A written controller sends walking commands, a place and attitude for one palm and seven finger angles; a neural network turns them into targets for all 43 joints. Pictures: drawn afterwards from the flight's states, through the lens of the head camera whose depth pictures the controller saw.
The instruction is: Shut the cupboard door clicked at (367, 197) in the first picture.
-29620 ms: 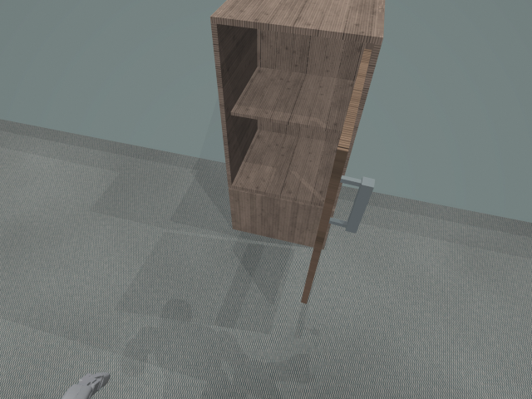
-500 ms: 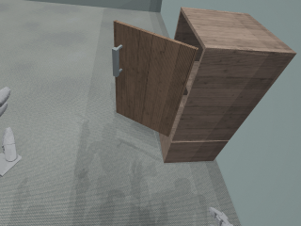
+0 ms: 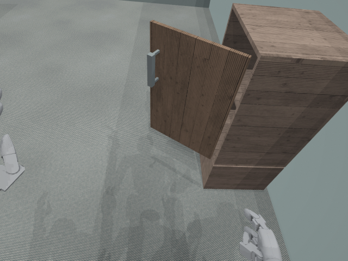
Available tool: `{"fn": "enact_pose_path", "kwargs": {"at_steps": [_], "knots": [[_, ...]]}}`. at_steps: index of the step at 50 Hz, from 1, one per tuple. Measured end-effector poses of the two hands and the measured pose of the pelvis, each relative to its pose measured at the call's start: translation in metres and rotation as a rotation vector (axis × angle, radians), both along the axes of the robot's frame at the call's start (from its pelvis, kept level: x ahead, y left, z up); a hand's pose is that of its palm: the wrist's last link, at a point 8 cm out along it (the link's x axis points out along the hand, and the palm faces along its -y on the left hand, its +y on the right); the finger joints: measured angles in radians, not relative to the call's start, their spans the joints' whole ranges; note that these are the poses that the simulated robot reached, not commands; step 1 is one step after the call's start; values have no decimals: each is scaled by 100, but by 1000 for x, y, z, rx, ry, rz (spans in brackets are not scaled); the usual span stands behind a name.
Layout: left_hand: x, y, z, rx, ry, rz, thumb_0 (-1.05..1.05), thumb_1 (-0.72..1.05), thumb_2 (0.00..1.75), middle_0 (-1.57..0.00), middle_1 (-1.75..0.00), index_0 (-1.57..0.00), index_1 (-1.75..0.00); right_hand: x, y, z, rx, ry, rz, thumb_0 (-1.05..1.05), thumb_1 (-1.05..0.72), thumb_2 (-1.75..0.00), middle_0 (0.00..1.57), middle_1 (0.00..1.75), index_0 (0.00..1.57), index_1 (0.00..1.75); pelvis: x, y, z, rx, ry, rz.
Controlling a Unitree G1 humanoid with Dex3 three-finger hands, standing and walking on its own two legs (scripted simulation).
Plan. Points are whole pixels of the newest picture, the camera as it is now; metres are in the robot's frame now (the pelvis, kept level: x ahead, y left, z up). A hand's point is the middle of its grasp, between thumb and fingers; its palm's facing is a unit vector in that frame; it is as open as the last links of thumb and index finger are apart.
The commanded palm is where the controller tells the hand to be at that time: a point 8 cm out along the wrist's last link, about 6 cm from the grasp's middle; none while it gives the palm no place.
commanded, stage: let the arm hang, fingers relaxed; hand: left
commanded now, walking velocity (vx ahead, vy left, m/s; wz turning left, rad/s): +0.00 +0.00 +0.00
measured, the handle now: (154, 68) +0.82 +0.13 -0.03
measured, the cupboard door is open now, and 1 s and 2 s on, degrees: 57 57 57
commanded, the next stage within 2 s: look to check the result in 1.16 s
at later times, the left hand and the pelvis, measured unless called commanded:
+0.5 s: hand out of the picture -0.02 +0.18 -0.19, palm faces +0.04 -0.99 -0.15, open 7.1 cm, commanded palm none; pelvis -0.02 +0.00 +0.00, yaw +2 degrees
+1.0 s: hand out of the picture -0.05 +0.18 -0.18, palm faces +0.04 -0.99 -0.15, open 7.4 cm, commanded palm none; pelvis -0.03 +0.02 +0.00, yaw +0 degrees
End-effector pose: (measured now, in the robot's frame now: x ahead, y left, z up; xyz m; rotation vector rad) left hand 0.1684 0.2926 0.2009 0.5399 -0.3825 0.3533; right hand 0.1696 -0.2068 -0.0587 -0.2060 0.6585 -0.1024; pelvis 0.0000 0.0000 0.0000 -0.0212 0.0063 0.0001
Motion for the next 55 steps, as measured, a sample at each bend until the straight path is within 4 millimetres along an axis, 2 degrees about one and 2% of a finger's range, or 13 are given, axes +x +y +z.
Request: {"fn": "enact_pose_path", "kwargs": {"at_steps": [3, 4, 6, 9, 12, 14, 17, 18, 21, 25, 32, 40, 55], "knots": [[0, 0, 1, 32, 58, 12, 1, 88, 90, -22, -30, -21, -30, 4, -1, -5, 32, 15, -7, 1, -90, -89, 20, 30, 21, 30, 5, -2, 1, -4, 11, -9], [3, 2, -8, 37, 105, 15, 1, 89, 90, -21, -30, -20, -30, 5, -3, -9, 42, 18, 5, 1, -90, -89, 20, 30, 21, 30, 6, -1, 1, -6, 17, -5], [14, 9, -52, -8, 307, 33, 0, 89, 90, -21, -30, -20, -30, 6, -10, -25, 47, 51, 42, 1, -90, -89, 20, 30, 21, 30, 5, 2, -2, -4, 21, -1], [13, 10, -147, -151, 698, 85, 0, 90, 90, -20, -30, -20, -30, -1, -28, -47, 35, 121, 29, 1, -90, -89, 20, 30, 21, 30, 1, 7, -8, 3, 16, 3], [-19, -11, -236, -295, 1037, 105, 0, 90, 90, -20, -30, -19, -30, -25, -44, -59, 7, 206, -17, 1, -90, -89, 20, 30, 21, 30, -3, 6, -11, 17, 3, 5], [-50, -33, -284, -396, 1211, 101, 1, 90, 90, -20, -30, -19, -30, -49, -51, -62, -24, 283, -43, 1, -90, -89, 20, 30, 21, 30, -6, 4, -13, 24, -9, 10], [-102, -69, -336, -540, 1425, 86, 1, 90, 90, -20, -30, -19, -30, -92, -58, -61, -70, 424, -75, 1, -91, -89, 20, 30, 21, 30, -9, 0, -13, 25, -26, 16], [-115, -71, -345, -589, 1447, 129, 0, 94, 90, -21, -30, -20, -30, -107, -59, -60, -83, 472, -85, 1, -91, -89, 20, 30, 20, 30, -11, -1, -12, 21, -28, 21], [-152, -66, -359, -630, 1540, 183, -2, 99, 89, -21, -30, -20, -30, -147, -58, -58, -104, 608, -108, 1, -91, -89, 20, 30, 20, 30, -15, -4, -9, 4, -31, 31], [-197, -59, -362, -647, 1664, 238, -1, 98, 89, -21, -30, -20, -30, -185, -48, -61, -88, 717, -142, 1, -91, -89, 20, 30, 20, 30, -19, -1, -5, -11, -30, 33], [-244, -45, -347, -630, 1775, 329, 0, 93, 90, -21, -30, -20, -30, -212, -14, -76, 11, 765, -157, 1, -91, -89, 20, 30, 20, 30, -22, 10, 0, -6, -34, 21], [-246, -45, -342, -619, 1759, 339, 0, 91, 90, -20, -30, -19, -30, -209, 16, -88, 92, 737, -144, 1, -91, -89, 20, 30, 21, 30, -25, 16, 1, 5, -45, 8], [-222, -73, -353, -667, 1722, 241, 0, 90, 90, -20, -30, -19, -30, -224, 11, -83, 75, 754, -192, 1, -91, -89, 20, 30, 20, 30, -26, 17, 1, 11, -34, 1]]}}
